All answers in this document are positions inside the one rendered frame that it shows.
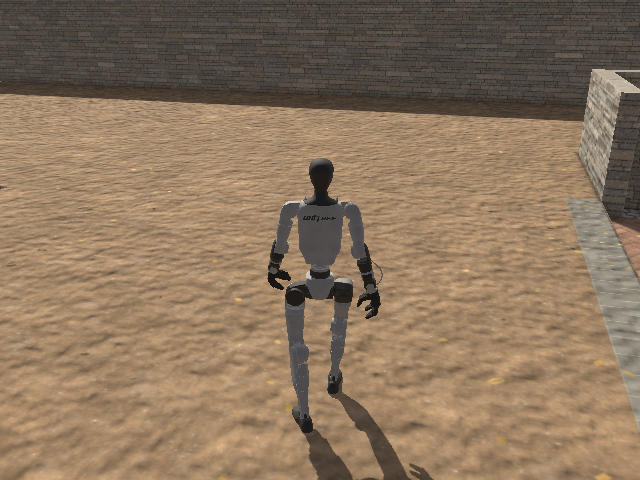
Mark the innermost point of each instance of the robot torso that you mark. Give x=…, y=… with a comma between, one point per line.
x=320, y=234

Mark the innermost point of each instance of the right robot upper arm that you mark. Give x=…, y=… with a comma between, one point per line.
x=352, y=212

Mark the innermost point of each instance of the robot head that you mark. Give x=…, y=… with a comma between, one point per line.
x=321, y=174

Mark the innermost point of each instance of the robot right hand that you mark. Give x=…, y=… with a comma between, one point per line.
x=374, y=304

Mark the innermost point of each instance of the robot left hand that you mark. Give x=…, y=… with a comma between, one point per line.
x=281, y=275

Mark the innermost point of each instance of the right robot forearm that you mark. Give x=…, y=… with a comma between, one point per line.
x=367, y=273

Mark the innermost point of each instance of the left robot forearm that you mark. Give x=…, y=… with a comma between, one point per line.
x=275, y=260

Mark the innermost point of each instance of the left robot upper arm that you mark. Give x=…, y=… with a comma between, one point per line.
x=289, y=210

